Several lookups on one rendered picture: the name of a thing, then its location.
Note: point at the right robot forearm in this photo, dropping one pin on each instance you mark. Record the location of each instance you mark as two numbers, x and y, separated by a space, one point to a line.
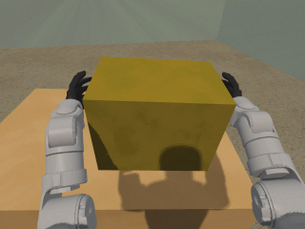
266 156

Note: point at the pedestal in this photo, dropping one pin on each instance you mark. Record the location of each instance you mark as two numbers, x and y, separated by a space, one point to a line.
220 198

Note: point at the robot right hand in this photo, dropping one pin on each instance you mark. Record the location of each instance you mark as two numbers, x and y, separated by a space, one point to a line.
231 85

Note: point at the robot left hand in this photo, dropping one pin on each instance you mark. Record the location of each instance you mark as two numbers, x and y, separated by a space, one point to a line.
75 88

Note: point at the left robot forearm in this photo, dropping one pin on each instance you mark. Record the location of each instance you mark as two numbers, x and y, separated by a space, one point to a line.
64 147

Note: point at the carton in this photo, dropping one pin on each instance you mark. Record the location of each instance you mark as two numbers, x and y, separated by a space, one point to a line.
147 114

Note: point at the left robot upper arm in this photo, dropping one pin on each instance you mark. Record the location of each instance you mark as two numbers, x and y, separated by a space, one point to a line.
69 212

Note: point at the right robot upper arm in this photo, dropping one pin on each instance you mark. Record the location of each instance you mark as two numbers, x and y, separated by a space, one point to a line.
279 203

